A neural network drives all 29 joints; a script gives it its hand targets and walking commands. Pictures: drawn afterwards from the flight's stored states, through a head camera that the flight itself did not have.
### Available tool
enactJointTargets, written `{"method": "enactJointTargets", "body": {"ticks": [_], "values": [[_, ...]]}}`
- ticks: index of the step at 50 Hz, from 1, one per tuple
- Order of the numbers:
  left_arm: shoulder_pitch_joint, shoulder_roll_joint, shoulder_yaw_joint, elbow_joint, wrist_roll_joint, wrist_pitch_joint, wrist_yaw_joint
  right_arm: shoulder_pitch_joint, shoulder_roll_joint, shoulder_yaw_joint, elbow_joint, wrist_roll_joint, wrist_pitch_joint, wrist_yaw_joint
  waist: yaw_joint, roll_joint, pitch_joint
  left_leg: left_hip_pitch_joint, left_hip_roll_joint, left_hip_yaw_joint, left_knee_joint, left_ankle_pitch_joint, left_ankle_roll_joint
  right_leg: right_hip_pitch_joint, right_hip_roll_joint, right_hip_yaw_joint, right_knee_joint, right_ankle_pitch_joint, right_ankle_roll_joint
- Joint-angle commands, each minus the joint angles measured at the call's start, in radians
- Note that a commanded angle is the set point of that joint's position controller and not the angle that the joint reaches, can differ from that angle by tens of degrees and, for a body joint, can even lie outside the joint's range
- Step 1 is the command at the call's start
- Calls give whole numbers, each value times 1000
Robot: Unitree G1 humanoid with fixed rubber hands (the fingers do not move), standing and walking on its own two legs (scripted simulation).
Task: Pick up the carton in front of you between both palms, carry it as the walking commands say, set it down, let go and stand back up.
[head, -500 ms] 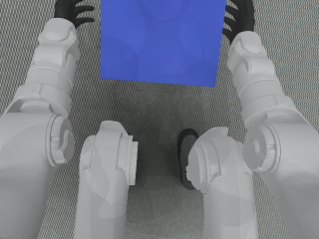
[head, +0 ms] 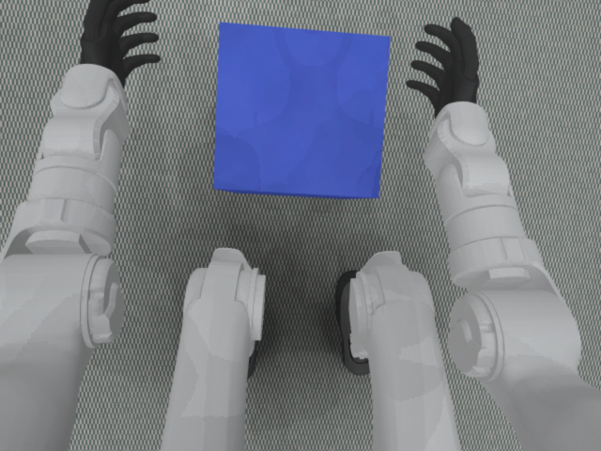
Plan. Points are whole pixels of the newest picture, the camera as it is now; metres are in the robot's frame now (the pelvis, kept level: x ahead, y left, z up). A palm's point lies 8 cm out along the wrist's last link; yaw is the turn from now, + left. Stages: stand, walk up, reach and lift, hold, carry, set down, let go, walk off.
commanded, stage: set down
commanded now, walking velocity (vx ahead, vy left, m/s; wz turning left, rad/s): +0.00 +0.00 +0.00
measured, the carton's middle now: (296, 131) +0.50 +0.02 -0.30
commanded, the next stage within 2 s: let go in 0.70 s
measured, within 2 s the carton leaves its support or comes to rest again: neither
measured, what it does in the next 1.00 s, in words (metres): rises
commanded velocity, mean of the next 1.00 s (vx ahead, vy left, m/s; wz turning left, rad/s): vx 0.00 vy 0.00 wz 0.00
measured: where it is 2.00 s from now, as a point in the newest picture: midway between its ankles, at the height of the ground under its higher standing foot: (299, 342)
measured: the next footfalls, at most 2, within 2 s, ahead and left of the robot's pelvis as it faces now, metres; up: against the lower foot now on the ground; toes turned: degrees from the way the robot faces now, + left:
none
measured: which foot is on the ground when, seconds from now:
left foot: down 0.00-1.00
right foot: down 0.00-1.00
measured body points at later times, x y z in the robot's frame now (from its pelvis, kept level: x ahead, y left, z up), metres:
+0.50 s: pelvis +0.02 +0.00 +0.13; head +0.33 +0.03 +0.46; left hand +0.53 +0.25 +0.02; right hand +0.52 -0.15 +0.02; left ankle +0.09 +0.11 -0.39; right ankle +0.11 -0.12 -0.39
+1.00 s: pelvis +0.07 +0.01 +0.26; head +0.32 +0.03 +0.63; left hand +0.46 +0.26 +0.14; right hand +0.46 -0.17 +0.14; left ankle +0.09 +0.11 -0.39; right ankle +0.11 -0.12 -0.39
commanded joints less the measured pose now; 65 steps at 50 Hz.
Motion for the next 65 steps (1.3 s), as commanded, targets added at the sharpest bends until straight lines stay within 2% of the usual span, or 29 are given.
{"method": "enactJointTargets", "body": {"ticks": [1, 7, 17, 26, 37, 41, 44, 51, 59, 65], "values": [[-222, 118, 33, -87, 12, -20, -16, -177, -74, -31, -86, -29, -15, 5, 2, 82, -1025, 564, 9, 24, -274, 311, -15, 489, 13, -93, -188, 231, 2], [-200, 124, 50, -92, 31, -15, -36, -147, -59, -39, -113, -43, -9, 10, 7, 94, -1107, 638, 5, 30, -375, 337, -23, 556, 14, -95, -293, 251, 5], [-163, 145, 84, -192, 53, 17, -59, -104, -55, -27, -239, -43, 28, 15, 12, 94, -1241, 838, -9, 41, -547, 429, -27, 740, 17, -95, -475, 313, 11], [-97, 107, 110, -174, 89, 8, -84, -23, -31, -54, -222, -77, 22, 38, -5, 102, -1175, 970, -7, 26, -728, 487, -33, 826, 6, -79, -664, 358, 15], [-15, 52, 153, -136, 162, -24, -96, 69, -4, -79, -194, -134, -11, 77, 0, 97, -1096, 1157, 4, 2, -942, 572, -40, 945, -8, -64, -886, 412, 19], [122, 18, 164, -167, 207, -24, -77, 202, -18, -63, -210, -175, -21, 99, 6, 97, -1150, 1317, 5, -10, -1009, 663, -45, 1023, -8, -69, -958, 450, 16], [268, -17, 152, -241, 225, -25, -52, 336, -42, -31, -243, -201, -30, 125, 8, 93, -1163, 1444, 8, -22, -1062, 726, -47, 1093, -10, -67, -1014, 475, 3], [525, -68, 87, -420, 171, -64, -38, 568, -69, 37, -331, -187, -67, 177, -3, 71, -992, 1541, 17, -35, -1192, 736, -41, 1306, -26, -27, -1139, 552, -22], [882, -106, 40, -409, 142, -123, -42, 899, -63, 90, -302, -136, -123, 209, -5, 65, -799, 1600, 24, -38, -1302, 791, -31, 1540, -48, 21, -1253, 674, -25], [1112, -109, 9, -462, 131, -155, -41, 1099, -91, 123, -360, -121, -153, 219, -6, 29, -651, 1681, 20, -27, -1427, 745, -27, 1770, -57, 39, -1361, 747, -24]]}}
